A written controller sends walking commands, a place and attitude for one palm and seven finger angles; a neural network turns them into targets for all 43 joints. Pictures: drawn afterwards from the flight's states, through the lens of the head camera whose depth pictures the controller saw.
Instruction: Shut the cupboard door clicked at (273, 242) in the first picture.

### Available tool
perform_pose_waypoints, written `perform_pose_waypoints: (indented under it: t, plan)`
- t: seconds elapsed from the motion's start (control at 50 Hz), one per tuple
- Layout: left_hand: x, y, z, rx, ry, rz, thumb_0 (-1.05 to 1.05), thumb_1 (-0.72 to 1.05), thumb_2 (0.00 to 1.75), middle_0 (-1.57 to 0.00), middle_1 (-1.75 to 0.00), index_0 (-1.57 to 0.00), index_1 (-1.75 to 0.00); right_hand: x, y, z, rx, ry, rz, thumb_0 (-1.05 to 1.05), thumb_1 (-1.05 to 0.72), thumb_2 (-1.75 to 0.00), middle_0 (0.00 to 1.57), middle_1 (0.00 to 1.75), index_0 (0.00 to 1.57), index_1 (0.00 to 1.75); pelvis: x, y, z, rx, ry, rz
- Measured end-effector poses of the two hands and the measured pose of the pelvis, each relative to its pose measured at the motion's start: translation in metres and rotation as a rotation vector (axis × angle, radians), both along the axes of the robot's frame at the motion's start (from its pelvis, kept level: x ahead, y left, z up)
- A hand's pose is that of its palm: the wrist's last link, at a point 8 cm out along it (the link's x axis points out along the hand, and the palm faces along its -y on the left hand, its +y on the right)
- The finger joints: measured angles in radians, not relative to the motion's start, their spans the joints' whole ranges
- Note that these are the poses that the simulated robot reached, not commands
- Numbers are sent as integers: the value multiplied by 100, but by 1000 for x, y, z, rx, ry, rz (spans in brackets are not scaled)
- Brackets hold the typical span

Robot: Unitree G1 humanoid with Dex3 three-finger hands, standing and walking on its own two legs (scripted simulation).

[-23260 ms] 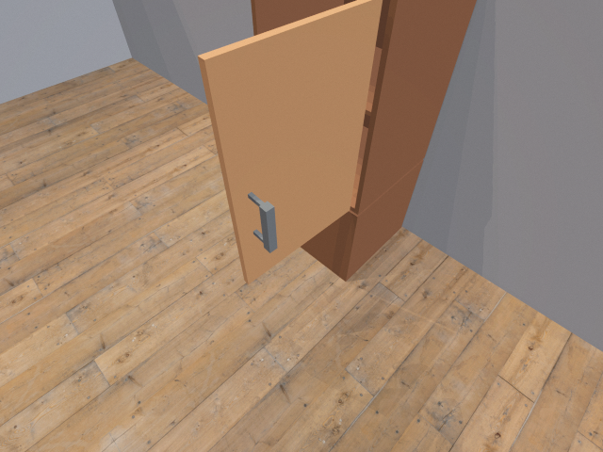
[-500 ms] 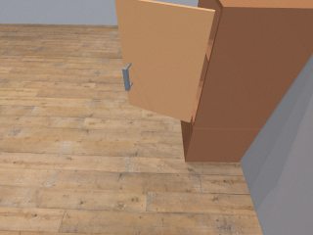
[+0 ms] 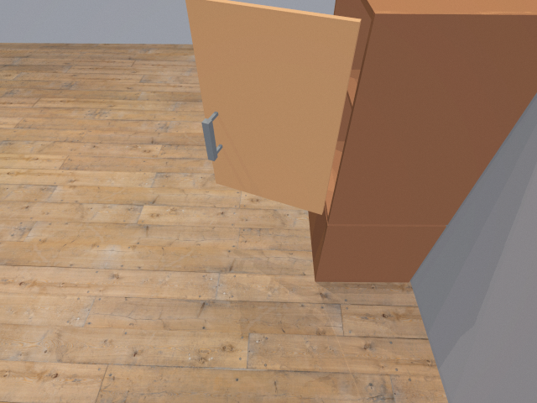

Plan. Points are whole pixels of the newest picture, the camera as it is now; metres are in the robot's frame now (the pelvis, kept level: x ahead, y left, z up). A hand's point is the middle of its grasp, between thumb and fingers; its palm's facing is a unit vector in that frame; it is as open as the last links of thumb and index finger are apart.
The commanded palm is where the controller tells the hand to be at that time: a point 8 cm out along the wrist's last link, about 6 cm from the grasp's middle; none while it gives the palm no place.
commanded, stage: turn to face it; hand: left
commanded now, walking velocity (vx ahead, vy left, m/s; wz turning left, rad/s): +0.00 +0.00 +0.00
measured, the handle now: (213, 136) +0.83 +0.21 -0.11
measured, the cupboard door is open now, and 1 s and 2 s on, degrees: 69 69 69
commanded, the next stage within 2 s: take the last steps up to it in 0.82 s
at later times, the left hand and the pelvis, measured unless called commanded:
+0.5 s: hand out of the picture +0.01 +0.20 -0.20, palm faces -0.03 -0.98 -0.18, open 7.4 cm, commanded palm none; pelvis +0.00 +0.02 -0.01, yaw -6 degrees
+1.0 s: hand out of the picture +0.09 +0.16 -0.17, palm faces -0.24 -0.94 -0.25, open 7.4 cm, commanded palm none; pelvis -0.04 +0.00 -0.01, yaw -15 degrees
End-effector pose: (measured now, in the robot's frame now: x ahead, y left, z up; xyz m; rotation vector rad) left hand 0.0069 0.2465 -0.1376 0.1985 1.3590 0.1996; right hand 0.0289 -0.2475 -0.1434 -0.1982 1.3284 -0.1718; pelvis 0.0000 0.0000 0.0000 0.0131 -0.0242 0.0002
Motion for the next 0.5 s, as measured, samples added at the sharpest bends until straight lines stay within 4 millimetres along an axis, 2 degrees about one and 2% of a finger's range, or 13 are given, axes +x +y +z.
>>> perform_pose_waypoints:
  t: [0.22, 0.36, 0.5]
  plan:
    - [5, -10, -4, -11, 12, -4, 1, 91, 90, -20, -30, -20, -30, -5, -2, -1, -8, 14, -28, 0, -91, -90, 20, 30, 20, 30, 4, -4, -1, -4, 2, -25]
    - [0, -14, -15, -43, 57, -18, 1, 91, 90, -20, -30, -20, -30, -24, 12, -7, 5, 40, -96, 0, -91, -90, 20, 30, 19, 30, 2, 1, -8, -28, 5, -63]
    - [3, 1, -29, -75, 85, -36, 1, 90, 90, -20, -30, -20, -30, -37, 32, -6, -13, 59, -155, 1, -91, -90, 20, 30, 20, 30, 4, 20, -14, -48, 15, -100]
